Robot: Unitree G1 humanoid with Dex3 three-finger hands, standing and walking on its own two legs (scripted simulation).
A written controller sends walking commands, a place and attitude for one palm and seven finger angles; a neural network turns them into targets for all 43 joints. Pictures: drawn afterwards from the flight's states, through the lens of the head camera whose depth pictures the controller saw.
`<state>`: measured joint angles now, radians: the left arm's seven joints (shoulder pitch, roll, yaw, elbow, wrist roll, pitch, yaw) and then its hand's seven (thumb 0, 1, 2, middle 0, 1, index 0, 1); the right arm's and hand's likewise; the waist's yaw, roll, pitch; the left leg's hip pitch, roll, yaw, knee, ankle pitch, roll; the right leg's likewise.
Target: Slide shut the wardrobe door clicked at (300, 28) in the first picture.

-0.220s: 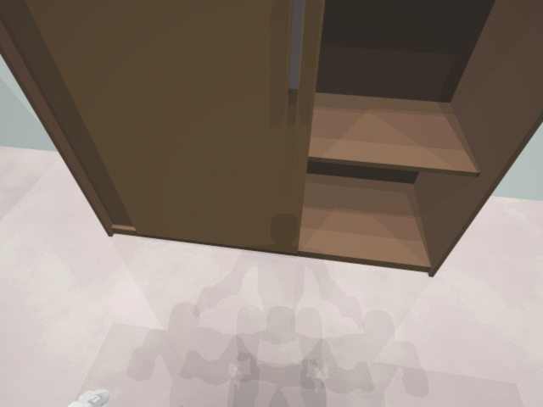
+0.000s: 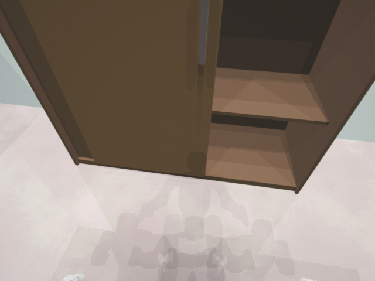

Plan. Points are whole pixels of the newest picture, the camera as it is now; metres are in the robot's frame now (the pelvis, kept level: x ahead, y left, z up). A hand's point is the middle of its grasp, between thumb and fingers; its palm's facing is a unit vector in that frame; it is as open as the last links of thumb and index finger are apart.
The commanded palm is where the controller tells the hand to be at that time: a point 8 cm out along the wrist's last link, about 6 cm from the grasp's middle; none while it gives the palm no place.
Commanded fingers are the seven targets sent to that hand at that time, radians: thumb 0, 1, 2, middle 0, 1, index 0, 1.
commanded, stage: stand and wait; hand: left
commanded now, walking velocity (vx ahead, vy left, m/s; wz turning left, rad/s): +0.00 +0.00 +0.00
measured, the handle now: (204, 16) +0.84 -0.01 +0.23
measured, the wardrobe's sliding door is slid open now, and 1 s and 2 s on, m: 0.57 0.57 0.57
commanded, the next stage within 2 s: look at it before walking up in 0.60 s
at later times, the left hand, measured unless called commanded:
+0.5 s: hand out of the picture +0.06 +0.24 -0.15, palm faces -0.04 -0.94 -0.35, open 7.4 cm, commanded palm none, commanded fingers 0.00 0.90 0.90 -0.20 -0.30 -0.20 -0.30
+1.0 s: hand out of the picture +0.09 +0.23 -0.15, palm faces -0.04 -0.94 -0.35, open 7.4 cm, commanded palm none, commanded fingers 0.00 0.90 0.90 -0.20 -0.30 -0.20 -0.30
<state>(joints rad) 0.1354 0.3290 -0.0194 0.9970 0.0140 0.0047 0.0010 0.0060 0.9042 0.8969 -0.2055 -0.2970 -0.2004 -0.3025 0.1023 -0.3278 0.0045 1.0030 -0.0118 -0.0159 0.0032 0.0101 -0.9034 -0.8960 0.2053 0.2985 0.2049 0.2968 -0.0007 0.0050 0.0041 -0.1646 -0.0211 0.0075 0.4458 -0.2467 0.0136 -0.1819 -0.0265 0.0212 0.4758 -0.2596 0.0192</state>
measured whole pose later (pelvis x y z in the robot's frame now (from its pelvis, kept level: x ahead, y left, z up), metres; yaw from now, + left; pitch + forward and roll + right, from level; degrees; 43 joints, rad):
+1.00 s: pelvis +0.00 -0.01 +0.01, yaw +0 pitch -1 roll +0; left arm 0.12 0.34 -0.01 1.08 0.01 -0.01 0.00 0.01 0.90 0.90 -0.21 -0.30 -0.20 -0.30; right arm 0.11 -0.34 0.00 1.11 -0.01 -0.02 0.00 0.01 -0.90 -0.90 0.20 0.30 0.20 0.30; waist -0.01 0.00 0.03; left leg -0.14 0.01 0.01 0.36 -0.20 -0.01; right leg -0.16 0.00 0.02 0.39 -0.21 0.00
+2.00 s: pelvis +0.17 +0.01 -0.03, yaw -6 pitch +0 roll -1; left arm 0.54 0.12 0.03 1.20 0.02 -0.03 0.02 0.01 0.90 0.90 -0.21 -0.30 -0.20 -0.30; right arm 0.12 -0.16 -0.03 1.00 -0.01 -0.08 0.00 0.01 -0.91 -0.90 0.20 0.30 0.20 0.30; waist 0.02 -0.04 0.06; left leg -0.44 0.06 0.13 0.67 -0.23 0.04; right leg -0.03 0.02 0.08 0.62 -0.50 -0.01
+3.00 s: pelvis +0.30 +0.01 -0.02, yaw -7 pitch -1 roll +0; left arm 0.19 0.23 0.08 1.00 0.03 0.07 0.04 0.00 0.91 0.90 -0.20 -0.30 -0.20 -0.30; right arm 0.18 -0.18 -0.06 0.96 -0.02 0.01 -0.01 0.00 -0.91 -0.90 0.20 0.30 0.20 0.30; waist 0.02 -0.06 0.02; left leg -0.27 0.01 0.05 0.64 -0.36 0.02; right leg -0.48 -0.09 -0.03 0.68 -0.31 0.02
